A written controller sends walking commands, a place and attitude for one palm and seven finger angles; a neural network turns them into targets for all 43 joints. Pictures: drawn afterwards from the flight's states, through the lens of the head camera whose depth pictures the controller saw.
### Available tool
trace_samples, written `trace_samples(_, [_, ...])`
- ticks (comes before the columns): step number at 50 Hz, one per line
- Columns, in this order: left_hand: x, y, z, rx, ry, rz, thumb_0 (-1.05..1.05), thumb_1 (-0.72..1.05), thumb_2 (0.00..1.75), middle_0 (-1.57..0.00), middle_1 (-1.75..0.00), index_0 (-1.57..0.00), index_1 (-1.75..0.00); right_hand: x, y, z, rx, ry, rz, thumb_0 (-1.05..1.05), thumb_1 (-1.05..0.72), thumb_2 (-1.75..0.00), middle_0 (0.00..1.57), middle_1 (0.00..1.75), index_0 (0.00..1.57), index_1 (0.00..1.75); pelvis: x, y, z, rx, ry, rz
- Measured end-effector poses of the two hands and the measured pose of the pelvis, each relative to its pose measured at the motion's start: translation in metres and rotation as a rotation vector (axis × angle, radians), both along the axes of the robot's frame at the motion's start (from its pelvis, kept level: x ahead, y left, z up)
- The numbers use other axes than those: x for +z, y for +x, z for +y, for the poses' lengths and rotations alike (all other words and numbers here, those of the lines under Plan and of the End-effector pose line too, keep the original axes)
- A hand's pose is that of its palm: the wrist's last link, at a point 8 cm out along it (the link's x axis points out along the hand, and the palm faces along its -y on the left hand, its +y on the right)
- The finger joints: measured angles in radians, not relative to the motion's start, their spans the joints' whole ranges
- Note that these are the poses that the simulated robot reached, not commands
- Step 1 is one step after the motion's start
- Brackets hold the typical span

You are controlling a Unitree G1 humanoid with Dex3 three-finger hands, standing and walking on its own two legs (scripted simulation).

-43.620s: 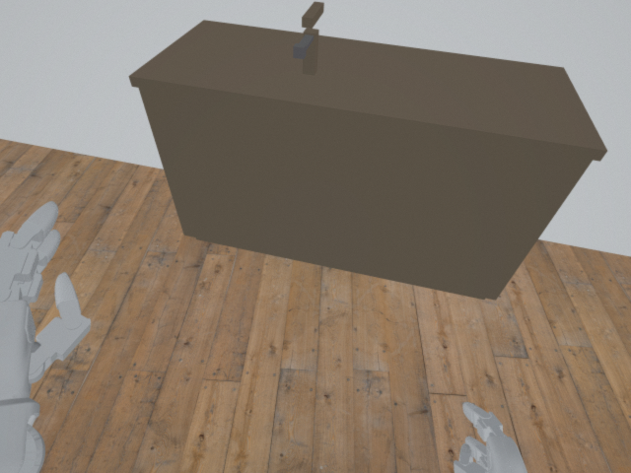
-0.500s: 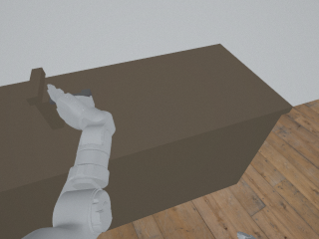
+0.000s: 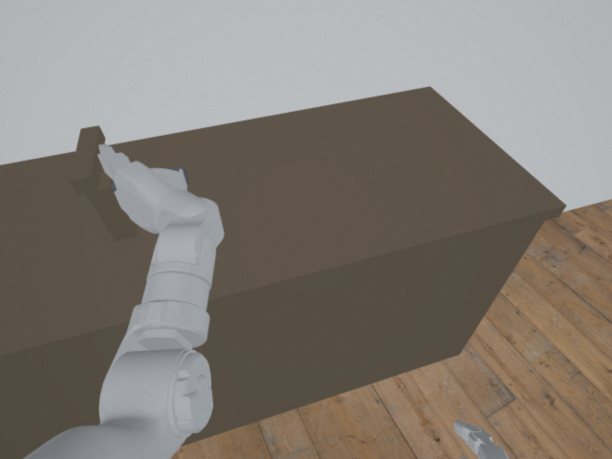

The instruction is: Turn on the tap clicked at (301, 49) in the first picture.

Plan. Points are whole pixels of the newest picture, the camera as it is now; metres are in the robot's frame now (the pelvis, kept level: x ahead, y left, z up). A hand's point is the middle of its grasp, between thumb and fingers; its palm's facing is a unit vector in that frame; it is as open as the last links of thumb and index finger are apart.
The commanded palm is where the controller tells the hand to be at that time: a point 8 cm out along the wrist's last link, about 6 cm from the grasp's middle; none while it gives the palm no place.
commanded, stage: lift the hand up off the lever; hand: left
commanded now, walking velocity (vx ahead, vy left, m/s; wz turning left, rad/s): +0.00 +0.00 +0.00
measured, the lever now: (179, 178) +0.51 +0.23 +0.10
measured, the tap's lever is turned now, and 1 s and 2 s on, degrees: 82 82 82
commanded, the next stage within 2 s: draw the hand back beside the body in 0.72 s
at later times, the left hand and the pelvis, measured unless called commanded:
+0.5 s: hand (169, 173) +0.43 +0.19 +0.18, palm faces +0.79 -0.61 -0.07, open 7.8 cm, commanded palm +0.38 +0.21 +0.18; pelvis +0.01 +0.01 +0.01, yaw -1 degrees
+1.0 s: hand (195, 168) +0.43 +0.16 +0.18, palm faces +0.46 -0.89 -0.05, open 7.8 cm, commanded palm +0.36 +0.22 +0.18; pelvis +0.02 +0.01 +0.01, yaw -3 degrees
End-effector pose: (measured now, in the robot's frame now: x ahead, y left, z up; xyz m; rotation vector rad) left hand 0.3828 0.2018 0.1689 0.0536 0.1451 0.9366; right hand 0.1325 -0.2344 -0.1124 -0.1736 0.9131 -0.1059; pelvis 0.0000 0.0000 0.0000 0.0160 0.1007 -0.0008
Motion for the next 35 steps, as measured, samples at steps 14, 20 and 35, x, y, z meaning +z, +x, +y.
trace_samples(14, [0.007,-0.005,0.007,0.014,-0.01,-0.01,0.02,0.9,0.9,-0.15,-0.15,-0.15,-0.15,-0.001,-0.009,0.001,-0.018,0.007,0.024,0.02,-0.9,-0.9,0.2,0.3,0.2,0.3,0.003,0.005,0.003,-0.012,0.0,-0.018])
trace_samples(20, [0.012,-0.008,0.005,-0.012,-0.026,-0.026,0.02,0.9,0.9,-0.15,-0.15,-0.15,-0.15,0.004,0.001,0.002,-0.009,0.0,0.001,0.02,-0.9,-0.9,0.2,0.3,0.2,0.3,0.004,0.005,0.004,-0.009,-0.001,-0.031])
trace_samples(35, [0.017,-0.007,0.009,-0.017,-0.015,0.001,0.02,0.9,0.9,-0.15,-0.15,-0.15,-0.15,0.017,0.037,0.016,0.042,0.006,-0.071,0.01,-0.9,-0.9,0.2,0.3,0.2,0.3,0.006,0.006,0.006,-0.002,-0.004,-0.041])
